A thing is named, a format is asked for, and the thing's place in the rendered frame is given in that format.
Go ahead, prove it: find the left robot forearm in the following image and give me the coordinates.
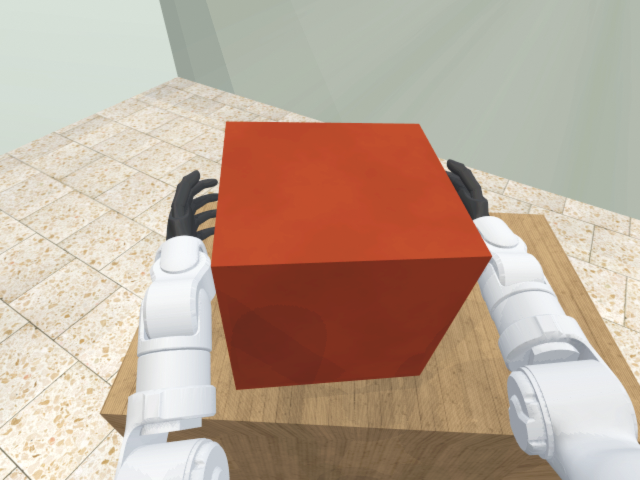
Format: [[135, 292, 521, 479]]
[[114, 236, 216, 480]]

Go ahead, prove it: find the carton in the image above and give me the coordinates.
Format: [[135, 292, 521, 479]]
[[211, 121, 492, 390]]

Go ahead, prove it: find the robot left hand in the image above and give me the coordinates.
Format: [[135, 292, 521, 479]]
[[166, 170, 218, 241]]

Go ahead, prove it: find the right robot upper arm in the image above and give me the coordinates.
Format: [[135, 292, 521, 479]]
[[507, 359, 640, 480]]

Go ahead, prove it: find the pedestal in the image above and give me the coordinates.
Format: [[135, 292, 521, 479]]
[[99, 201, 640, 480]]

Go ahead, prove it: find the robot right hand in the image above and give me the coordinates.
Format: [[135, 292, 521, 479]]
[[445, 159, 490, 220]]

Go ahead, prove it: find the left robot upper arm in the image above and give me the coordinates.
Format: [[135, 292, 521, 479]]
[[117, 438, 229, 480]]

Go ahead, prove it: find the right robot forearm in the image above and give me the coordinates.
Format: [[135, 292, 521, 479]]
[[473, 216, 638, 439]]

